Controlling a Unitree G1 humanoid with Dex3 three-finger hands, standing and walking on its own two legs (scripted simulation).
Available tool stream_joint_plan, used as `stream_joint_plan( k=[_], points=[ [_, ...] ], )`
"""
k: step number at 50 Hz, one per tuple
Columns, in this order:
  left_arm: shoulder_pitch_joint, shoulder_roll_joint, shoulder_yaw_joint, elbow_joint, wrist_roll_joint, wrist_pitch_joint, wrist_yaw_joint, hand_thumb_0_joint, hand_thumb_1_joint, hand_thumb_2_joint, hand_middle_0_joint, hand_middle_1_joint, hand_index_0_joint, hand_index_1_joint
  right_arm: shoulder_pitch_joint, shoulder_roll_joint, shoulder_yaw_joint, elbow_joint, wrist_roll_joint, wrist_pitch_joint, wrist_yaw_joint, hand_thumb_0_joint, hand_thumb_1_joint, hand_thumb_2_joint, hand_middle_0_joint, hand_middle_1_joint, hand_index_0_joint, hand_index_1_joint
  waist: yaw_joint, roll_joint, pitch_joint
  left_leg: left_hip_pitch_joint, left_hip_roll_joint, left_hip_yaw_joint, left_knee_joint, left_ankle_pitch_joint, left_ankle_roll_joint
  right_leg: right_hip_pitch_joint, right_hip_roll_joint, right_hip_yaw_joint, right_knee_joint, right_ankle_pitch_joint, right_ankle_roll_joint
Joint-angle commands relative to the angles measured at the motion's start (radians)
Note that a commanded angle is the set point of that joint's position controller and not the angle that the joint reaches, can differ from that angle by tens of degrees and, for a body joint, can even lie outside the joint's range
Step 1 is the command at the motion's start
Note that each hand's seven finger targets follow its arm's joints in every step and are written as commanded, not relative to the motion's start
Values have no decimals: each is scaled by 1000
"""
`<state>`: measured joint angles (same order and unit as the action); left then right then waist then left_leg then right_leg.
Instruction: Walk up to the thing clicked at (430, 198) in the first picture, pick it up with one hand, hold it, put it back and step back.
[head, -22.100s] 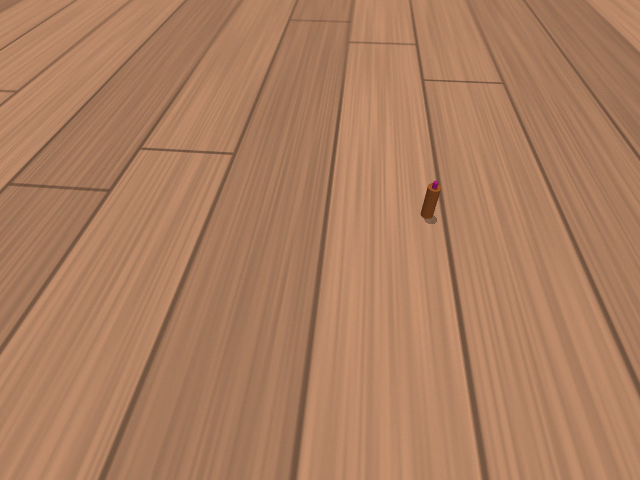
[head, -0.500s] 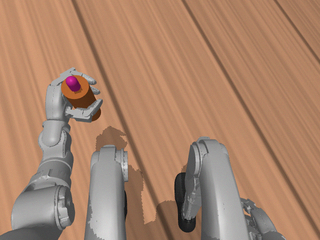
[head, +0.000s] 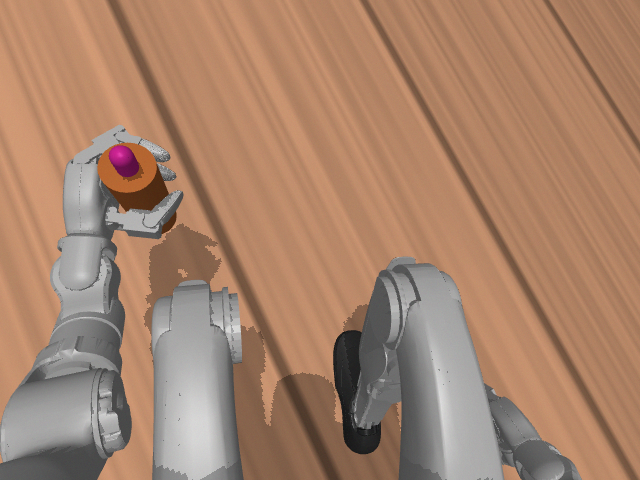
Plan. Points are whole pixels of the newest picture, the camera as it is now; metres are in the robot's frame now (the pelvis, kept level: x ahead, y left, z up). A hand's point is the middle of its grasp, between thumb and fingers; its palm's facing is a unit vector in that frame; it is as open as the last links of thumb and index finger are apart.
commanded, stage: crouch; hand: left
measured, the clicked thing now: (141, 190) +0.44 +0.20 -0.08
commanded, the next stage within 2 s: lower in 0.12 s
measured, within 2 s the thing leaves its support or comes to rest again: rests again in 1.88 s
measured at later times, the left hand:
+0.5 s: hand (158, 206) +0.44 +0.19 -0.13, palm faces -0.01 -1.00 +0.00, open 7.6 cm
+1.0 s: hand (168, 212) +0.45 +0.18 -0.17, palm faces +0.03 -1.00 +0.00, open 7.6 cm
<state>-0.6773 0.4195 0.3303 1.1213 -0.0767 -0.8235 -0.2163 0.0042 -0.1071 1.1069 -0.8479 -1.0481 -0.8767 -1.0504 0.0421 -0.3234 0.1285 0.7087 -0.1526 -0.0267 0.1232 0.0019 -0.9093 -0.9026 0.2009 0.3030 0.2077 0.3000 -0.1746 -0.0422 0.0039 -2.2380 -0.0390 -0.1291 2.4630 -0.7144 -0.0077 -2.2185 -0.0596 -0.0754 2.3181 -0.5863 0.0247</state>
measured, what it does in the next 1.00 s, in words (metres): stands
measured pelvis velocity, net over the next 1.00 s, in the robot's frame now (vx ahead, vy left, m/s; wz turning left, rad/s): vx -0.01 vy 0.01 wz -0.11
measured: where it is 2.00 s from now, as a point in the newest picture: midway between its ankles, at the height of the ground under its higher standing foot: (288, 433)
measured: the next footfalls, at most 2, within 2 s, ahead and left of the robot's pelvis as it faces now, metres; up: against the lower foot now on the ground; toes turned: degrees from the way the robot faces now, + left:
none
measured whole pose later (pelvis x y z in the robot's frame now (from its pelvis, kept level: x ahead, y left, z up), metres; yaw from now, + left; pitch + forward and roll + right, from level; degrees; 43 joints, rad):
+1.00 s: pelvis -0.01 +0.01 -0.03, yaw -6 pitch +18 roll -15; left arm -0.70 0.66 0.36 1.38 -0.05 -1.06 -0.06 0.00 -0.11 1.11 -0.85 -1.05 -0.88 -1.05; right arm -0.10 -0.37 0.40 0.63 -0.30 0.00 0.17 0.00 -0.91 -0.91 0.20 0.30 0.21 0.30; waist -0.28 -0.17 0.24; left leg -2.22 -0.04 -0.27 2.61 -0.71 0.00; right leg -2.14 -0.02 -0.19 2.34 -0.54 0.05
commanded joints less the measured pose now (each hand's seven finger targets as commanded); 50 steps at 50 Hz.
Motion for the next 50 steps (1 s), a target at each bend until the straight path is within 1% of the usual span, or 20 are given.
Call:
stream_joint_plan(
  k=[1, 2, 5, 8, 11, 12, 13, 16, 18, 19, 24, 28, 31, 35, 38, 40, 42, 44, 46, 50],
  points=[
    [-274, 150, 11, -181, -12, -84, 4, 0, 466, 1267, -1267, -1384, -1278, -1376, 127, -257, -70, -43, -10, -5, -5, 0, -901, -904, 200, 300, 200, 300, -32, 219, -653, 367, 3, 62, -304, 120, 15, 403, 44, -79, -178, 112, -51],
    [-260, 137, 9, -166, -16, -83, 4, 0, 462, 1254, -1271, -1383, -1283, -1374, 127, -258, -70, -46, -10, -3, -3, 0, -903, -904, 200, 300, 200, 300, -37, 209, -655, 365, 2, 60, -300, 123, 16, 405, 46, -81, -178, 116, -50],
    [-272, 165, 13, -180, -9, -90, 4, 0, 475, 1246, -1240, -1364, -1254, -1353, 124, -267, -58, -39, -16, 3, -3, 0, -904, -905, 201, 300, 200, 300, -41, 247, -653, 394, 7, 51, -295, 163, 9, 396, 45, -85, -161, 149, -52],
    [-265, 153, 7, -153, -12, -90, 13, 0, 473, 1259, -1250, -1374, -1261, -1366, 116, -269, -48, -47, -21, 10, 2, 0, -903, -905, 201, 300, 200, 300, -55, 227, -623, 357, 5, 46, -289, 126, 13, 401, 47, -90, -165, 125, -49],
    [-275, 181, 13, -172, -11, -104, 16, 0, 452, 1259, -1224, -1370, -1238, -1361, 105, -275, -39, -48, -28, 14, 5, 0, -900, -904, 201, 300, 200, 300, -55, 243, -618, 357, 6, 44, -281, 115, 14, 400, 50, -93, -164, 115, -48],
    [-266, 187, 17, -158, -8, -101, 20, 0, 436, 1212, -1284, -1363, -1282, -1365, 112, -279, -39, -47, -28, 15, 4, 0, -907, -905, 200, 299, 200, 299, -54, 237, -625, 353, 6, 42, -281, 116, 13, 409, 51, -94, -162, 115, -48],
    [-270, 171, 2, -140, -6, -102, 21, 0, 442, 1224, -1283, -1370, -1281, -1372, 98, -276, -33, -47, -30, 16, 6, 0, -908, -905, 200, 299, 200, 299, -62, 228, -593, 329, 6, 41, -275, 97, 16, 389, 52, -95, -161, 103, -47],
    [-249, 174, 10, -58, -14, -119, 32, 0, 453, 1242, -1282, -1370, -1278, -1375, 79, -286, -9, -51, -36, 13, 9, 0, -905, -905, 200, 299, 200, 299, -86, 179, -527, 292, 8, 31, -255, 73, 21, 383, 57, -107, -163, 86, -44],
    [-261, 212, 29, -60, -11, -145, 37, 0, 412, 1241, -1306, -1388, -1305, -1392, 66, -295, 0, -58, -44, 13, 13, 0, -903, -903, 200, 299, 200, 299, -80, 193, -520, 304, 11, 22, -260, 55, 17, 375, 59, -116, -159, 68, -45],
    [-288, 226, 26, -62, -11, -155, 37, 0, 418, 1238, -1309, -1391, -1310, -1392, 68, -299, 6, -59, -49, 14, 13, 0, -903, -903, 200, 299, 200, 299, -92, 204, -533, 314, 11, 20, -253, 57, 17, 389, 61, -117, -160, 73, -44],
    [-287, 247, 22, -20, -1, -199, 42, 0, 433, 1255, -1301, -1390, -1298, -1396, 33, -317, 42, -67, -72, 12, 20, 0, -907, -906, 200, 299, 200, 299, -112, 266, -508, 370, 23, -7, -257, 90, 2, 371, 62, -136, -131, 101, -47],
    [-282, 288, 51, 6, -3, -226, 63, 0, 410, 1228, -1288, -1365, -1281, -1374, 31, -330, 71, -69, -93, 17, 22, 0, -913, -908, 200, 299, 200, 299, -123, 278, -529, 386, 25, -10, -228, 148, -3, 428, 68, -143, -128, 153, -43],
    [-277, 289, 40, 34, 7, -241, 76, 0, 431, 1245, -1274, -1365, -1268, -1373, 5, -336, 86, -73, -104, 17, 23, 0, -910, -908, 200, 299, 200, 299, -137, 290, -473, 380, 29, -21, -231, 114, -4, 398, 67, -156, -129, 132, -44],
    [-247, 314, 46, 63, 15, -259, 98, 0, 400, 1233, -1245, -1353, -1242, -1360, -13, -353, 105, -79, -119, 22, 27, 0, -906, -906, 200, 299, 200, 299, -143, 309, -458, 396, 34, -43, -231, 126, -12, 404, 70, -173, -113, 146, -43],
    [-261, 301, 31, 75, 13, -271, 113, 0, 425, 1257, -1244, -1360, -1241, -1368, -19, -358, 122, -82, -128, 24, 29, 0, -905, -907, 200, 299, 200, 299, -170, 296, -440, 394, 35, -52, -223, 129, -11, 414, 71, -182, -120, 158, -38],
    [-275, 340, 38, 68, 14, -280, 122, 0, 385, 1243, -1237, -1351, -1230, -1362, -30, -365, 128, -84, -134, 23, 28, 0, -904, -907, 200, 300, 200, 300, -167, 304, -438, 384, 35, -47, -208, 113, -7, 430, 77, -180, -123, 150, -38],
    [-271, 332, 40, 81, 7, -290, 133, 0, 408, 1238, -1217, -1336, -1214, -1344, -29, -365, 141, -85, -139, 23, 29, 0, -906, -907, 200, 299, 200, 299, -178, 284, -442, 371, 33, -52, -197, 132, -6, 459, 78, -185, -128, 170, -33],
    [-266, 348, 35, 101, 13, -295, 141, 0, 369, 1235, -1206, -1337, -1202, -1346, -47, -367, 149, -90, -142, 23, 29, 0, -903, -906, 200, 300, 200, 300, -174, 295, -410, 373, 36, -59, -205, 109, -7, 431, 80, -190, -126, 150, -36],
    [-274, 355, 30, 116, 25, -304, 153, 0, 373, 1241, -1209, -1339, -1206, -1348, -50, -377, 156, -93, -148, 29, 29, 0, -903, -906, 200, 299, 200, 299, -191, 304, -389, 385, 41, -79, -219, 95, -13, 418, 79, -205, -121, 140, -35],
    [-267, 386, 40, 133, 23, -319, 166, 0, 354, 1231, -1220, -1334, -1215, -1345, -70, -380, 174, -101, -155, 26, 30, 0, -902, -906, 200, 299, 200, 299, -188, 303, -381, 373, 42, -79, -208, 90, -11, 437, 85, -207, -121, 140, -34]
  ],
)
